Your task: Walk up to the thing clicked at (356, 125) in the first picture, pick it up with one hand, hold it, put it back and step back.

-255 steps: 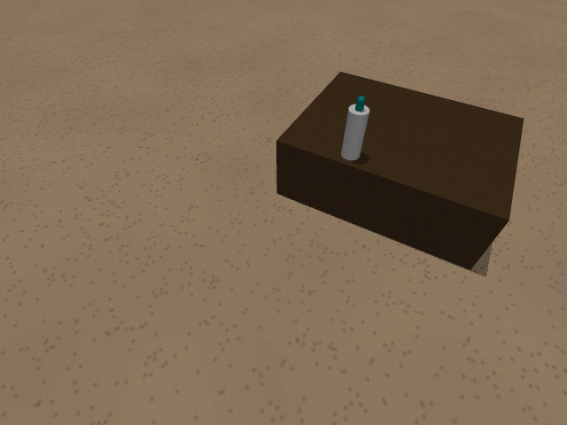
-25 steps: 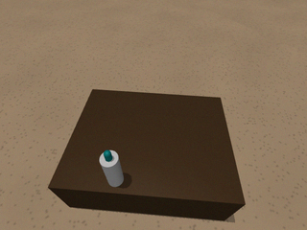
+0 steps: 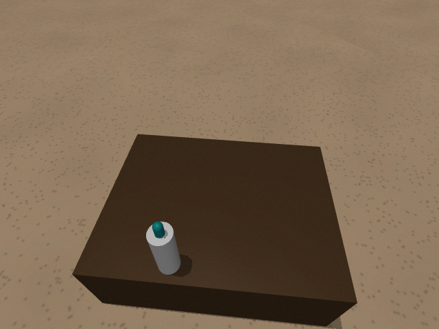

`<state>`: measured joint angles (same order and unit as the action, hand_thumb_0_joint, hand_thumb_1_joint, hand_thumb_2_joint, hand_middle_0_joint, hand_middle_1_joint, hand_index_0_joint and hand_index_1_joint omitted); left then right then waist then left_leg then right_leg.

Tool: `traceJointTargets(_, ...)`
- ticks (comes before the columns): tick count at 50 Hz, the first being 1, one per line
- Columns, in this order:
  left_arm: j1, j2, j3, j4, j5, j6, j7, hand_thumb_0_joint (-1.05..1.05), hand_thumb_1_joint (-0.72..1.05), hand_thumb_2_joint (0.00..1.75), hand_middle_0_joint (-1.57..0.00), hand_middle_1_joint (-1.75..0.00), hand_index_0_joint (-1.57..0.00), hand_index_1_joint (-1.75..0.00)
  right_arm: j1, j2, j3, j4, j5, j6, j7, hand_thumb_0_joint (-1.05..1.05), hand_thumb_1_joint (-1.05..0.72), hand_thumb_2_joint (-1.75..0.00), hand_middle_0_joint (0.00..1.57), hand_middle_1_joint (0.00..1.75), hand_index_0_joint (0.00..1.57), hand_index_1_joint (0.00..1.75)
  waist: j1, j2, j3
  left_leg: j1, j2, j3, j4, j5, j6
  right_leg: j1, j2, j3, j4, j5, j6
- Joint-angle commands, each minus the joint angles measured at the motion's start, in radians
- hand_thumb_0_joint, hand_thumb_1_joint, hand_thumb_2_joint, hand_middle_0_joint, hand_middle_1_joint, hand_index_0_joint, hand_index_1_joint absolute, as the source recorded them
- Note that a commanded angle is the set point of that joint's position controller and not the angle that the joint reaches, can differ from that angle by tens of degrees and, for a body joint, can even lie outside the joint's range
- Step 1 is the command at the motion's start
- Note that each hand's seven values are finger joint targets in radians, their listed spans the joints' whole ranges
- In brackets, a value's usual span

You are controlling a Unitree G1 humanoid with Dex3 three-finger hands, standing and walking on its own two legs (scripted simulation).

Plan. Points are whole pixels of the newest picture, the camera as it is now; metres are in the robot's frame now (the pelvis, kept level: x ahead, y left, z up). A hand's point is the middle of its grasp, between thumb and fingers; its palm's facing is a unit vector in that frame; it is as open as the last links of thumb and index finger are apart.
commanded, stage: stand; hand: left
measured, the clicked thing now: (163, 246) +0.44 +0.19 -0.32
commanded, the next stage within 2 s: none
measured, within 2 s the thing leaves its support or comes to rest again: neither
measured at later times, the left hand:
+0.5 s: hand out of the picture +0.12 +0.25 -0.15, palm faces -0.01 -0.94 -0.34, open 7.3 cm
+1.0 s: hand out of the picture +0.09 +0.25 -0.15, palm faces -0.01 -0.94 -0.34, open 7.3 cm
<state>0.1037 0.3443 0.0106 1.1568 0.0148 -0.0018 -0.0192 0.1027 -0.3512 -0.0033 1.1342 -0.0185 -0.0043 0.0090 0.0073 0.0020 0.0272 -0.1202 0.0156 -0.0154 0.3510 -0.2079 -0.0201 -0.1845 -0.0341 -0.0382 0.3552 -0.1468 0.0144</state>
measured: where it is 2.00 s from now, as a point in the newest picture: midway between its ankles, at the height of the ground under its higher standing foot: outside the picture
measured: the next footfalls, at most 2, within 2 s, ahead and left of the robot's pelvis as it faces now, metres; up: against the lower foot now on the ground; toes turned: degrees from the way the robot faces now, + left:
none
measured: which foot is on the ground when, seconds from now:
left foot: down 0.00-1.00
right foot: down 0.00-1.00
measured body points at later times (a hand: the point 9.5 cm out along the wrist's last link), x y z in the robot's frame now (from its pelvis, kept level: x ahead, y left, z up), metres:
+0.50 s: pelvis +0.03 +0.00 +0.00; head +0.04 +0.00 +0.45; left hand +0.12 +0.30 -0.13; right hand +0.12 -0.30 -0.13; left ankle -0.01 +0.13 -0.75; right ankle +0.03 -0.13 -0.75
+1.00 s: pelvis +0.02 +0.00 +0.00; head +0.03 +0.00 +0.45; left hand +0.09 +0.30 -0.13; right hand +0.10 -0.30 -0.13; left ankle -0.01 +0.13 -0.75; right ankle +0.03 -0.13 -0.75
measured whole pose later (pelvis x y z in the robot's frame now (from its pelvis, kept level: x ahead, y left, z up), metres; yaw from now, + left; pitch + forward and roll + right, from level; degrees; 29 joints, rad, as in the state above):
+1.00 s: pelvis +0.02 +0.00 +0.00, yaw +0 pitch -2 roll +0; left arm 0.10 0.35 0.01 1.15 0.01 -0.01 -0.01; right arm 0.11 -0.35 0.00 1.13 -0.01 0.00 0.00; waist 0.00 0.01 0.05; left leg -0.05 0.02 -0.02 0.30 -0.22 -0.02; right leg -0.12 -0.03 -0.05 0.32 -0.17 0.01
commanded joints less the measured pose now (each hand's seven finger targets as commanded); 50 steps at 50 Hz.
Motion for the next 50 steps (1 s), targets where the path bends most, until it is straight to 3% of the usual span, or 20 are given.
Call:
traceJointTargets(1,-0.061,0.222,0.037,-0.072,-0.002,-0.029,0.019,0.0,0.9,0.9,-0.2,-0.3,-0.2,-0.3,-0.025,-0.213,-0.041,-0.06,0.004,-0.02,-0.007,0.0,-0.9,-0.9,0.2,0.3,0.2,0.3,-0.011,-0.025,-0.017,-0.08,0.098,-0.085,-0.087,-0.039,0.042,0.029,-0.104,0.118,-0.09,-0.121,-0.025)
traceJointTargets(10,-0.042,0.219,0.032,-0.071,-0.01,-0.039,0.025,0.0,0.9,0.9,-0.2,-0.3,-0.2,-0.3,-0.024,-0.221,-0.037,-0.058,0.008,-0.027,-0.015,0.0,-0.9,-0.9,0.2,0.3,0.2,0.3,-0.009,-0.007,-0.115,0.007,0.116,-0.076,-0.055,0.25,0.033,0.133,-0.117,0.088,-0.03,0.236,-0.029)
traceJointTargets(17,-0.037,0.21,0.029,-0.064,-0.011,-0.034,0.028,0.0,0.9,0.9,-0.2,-0.3,-0.2,-0.3,-0.034,-0.222,-0.033,-0.055,0.011,-0.024,-0.021,0.0,-0.9,-0.9,0.2,0.3,0.2,0.3,-0.006,0.002,-0.11,0.034,0.122,-0.067,-0.044,0.328,0.03,0.149,-0.116,0.072,-0.028,0.297,-0.025)
traceJointTargets(25,-0.051,0.21,0.034,-0.07,-0.009,-0.029,0.03,0.0,0.9,0.9,-0.2,-0.3,-0.2,-0.3,-0.032,-0.222,-0.031,-0.059,0.009,-0.024,-0.025,0.0,-0.9,-0.9,0.2,0.3,0.2,0.3,-0.006,0.022,-0.092,0.026,0.122,-0.058,-0.055,0.354,0.023,0.164,-0.118,0.072,-0.032,0.307,-0.025)
traceJointTargets(31,-0.069,0.213,0.036,-0.069,-0.007,-0.027,0.031,0.0,0.9,0.9,-0.2,-0.3,-0.2,-0.3,-0.041,-0.216,-0.032,-0.067,0.01,-0.021,-0.024,0.0,-0.9,-0.9,0.2,0.3,0.2,0.3,-0.006,0.003,-0.064,0.01,0.119,-0.064,-0.084,0.252,0.024,0.151,-0.112,0.073,-0.059,0.214,-0.019)
traceJointTargets(38,-0.064,0.215,0.038,-0.073,-0.007,-0.03,0.029,0.0,0.9,0.9,-0.2,-0.3,-0.2,-0.3,-0.042,-0.214,-0.035,-0.074,0.01,-0.025,-0.022,0.0,-0.9,-0.9,0.2,0.3,0.2,0.3,-0.005,-0.002,-0.081,0.033,0.121,-0.063,-0.086,0.268,0.028,0.157,-0.114,0.072,-0.052,0.233,-0.027)
traceJointTargets(50,-0.05,0.217,0.033,-0.071,-0.007,-0.029,0.029,0.0,0.9,0.9,-0.2,-0.3,-0.2,-0.3,-0.031,-0.215,-0.035,-0.066,0.009,-0.021,-0.02,0.0,-0.9,-0.9,0.2,0.3,0.2,0.3,-0.007,0.004,-0.045,0.018,0.113,-0.068,-0.095,0.174,0.028,0.111,-0.106,0.081,-0.077,0.136,-0.024)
